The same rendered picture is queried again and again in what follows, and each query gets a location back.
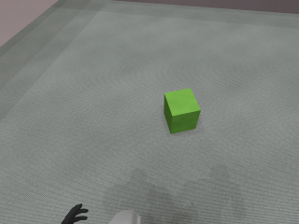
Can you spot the carton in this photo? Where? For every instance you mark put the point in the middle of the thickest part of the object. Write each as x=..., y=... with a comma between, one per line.
x=181, y=110

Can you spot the left robot thigh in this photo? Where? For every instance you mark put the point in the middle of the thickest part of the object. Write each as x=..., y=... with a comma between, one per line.
x=126, y=217

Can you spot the robot left hand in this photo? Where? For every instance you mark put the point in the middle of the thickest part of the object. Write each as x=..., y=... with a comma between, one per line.
x=71, y=218

